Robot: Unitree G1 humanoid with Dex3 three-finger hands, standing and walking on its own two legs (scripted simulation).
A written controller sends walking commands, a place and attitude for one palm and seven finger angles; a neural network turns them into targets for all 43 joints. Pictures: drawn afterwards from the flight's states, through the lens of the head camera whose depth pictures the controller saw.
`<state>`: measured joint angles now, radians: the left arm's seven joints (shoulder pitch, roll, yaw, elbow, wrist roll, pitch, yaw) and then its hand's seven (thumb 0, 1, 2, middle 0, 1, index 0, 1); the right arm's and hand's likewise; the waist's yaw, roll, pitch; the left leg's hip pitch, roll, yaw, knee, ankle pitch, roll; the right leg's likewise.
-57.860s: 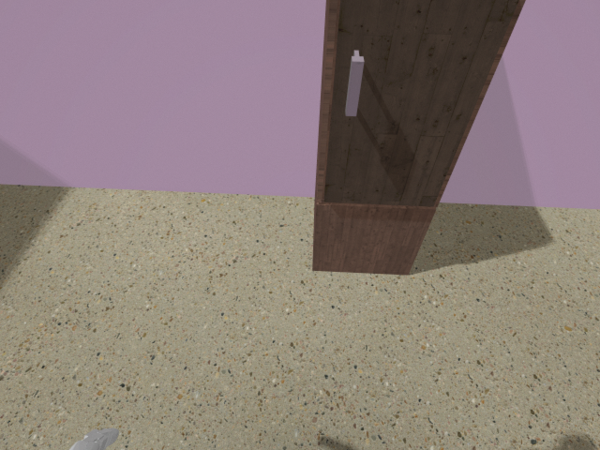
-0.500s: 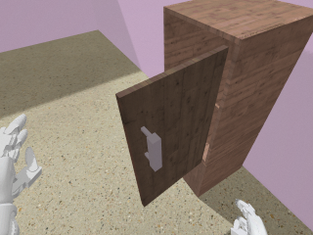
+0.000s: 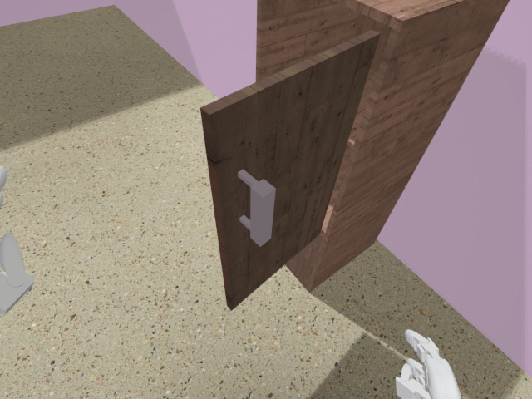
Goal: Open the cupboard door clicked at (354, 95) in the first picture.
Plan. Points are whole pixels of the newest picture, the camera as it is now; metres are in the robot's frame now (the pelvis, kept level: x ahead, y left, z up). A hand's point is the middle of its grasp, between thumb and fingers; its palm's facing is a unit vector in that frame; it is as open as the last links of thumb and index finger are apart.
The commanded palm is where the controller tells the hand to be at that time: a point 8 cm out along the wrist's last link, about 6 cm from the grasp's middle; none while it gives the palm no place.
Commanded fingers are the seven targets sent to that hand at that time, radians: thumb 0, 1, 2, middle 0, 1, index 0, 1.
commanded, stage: step back with the hand held close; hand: left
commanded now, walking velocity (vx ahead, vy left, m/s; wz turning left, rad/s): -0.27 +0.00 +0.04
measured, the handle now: (252, 207) +0.38 +0.05 +0.07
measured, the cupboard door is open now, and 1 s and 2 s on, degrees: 96 96 96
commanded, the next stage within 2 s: stop stepping back and stand still in 0.66 s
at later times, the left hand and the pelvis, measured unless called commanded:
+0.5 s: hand out of the picture +0.13 +0.27 +0.17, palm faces +0.52 -0.71 -0.47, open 7.4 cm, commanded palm +0.05 +0.30 +0.18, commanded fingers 0.00 0.90 0.90 -0.20 -0.30 -0.20 -0.30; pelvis -0.07 +0.00 -0.02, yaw +4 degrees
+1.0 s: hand out of the picture +0.05 +0.24 +0.17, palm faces +0.38 -0.78 -0.51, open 7.4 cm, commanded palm -0.02 +0.28 +0.18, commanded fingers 0.00 0.90 0.90 -0.20 -0.30 -0.20 -0.30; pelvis -0.16 -0.02 +0.00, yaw +0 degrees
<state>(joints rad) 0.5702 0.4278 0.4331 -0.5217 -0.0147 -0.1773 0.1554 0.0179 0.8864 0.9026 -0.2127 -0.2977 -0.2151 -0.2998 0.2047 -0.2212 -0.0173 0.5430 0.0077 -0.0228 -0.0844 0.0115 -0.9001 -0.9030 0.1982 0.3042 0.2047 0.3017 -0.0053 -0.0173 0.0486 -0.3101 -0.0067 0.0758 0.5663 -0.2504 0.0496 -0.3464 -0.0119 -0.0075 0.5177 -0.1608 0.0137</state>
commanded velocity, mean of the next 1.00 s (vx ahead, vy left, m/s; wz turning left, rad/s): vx -0.22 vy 0.02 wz -0.02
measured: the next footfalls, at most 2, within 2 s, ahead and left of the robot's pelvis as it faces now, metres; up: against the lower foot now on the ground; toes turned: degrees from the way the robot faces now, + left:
left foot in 0.62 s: -0.02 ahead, +0.11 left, +0.00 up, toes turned +6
right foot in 0.98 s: -0.21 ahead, -0.13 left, +0.00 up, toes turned -4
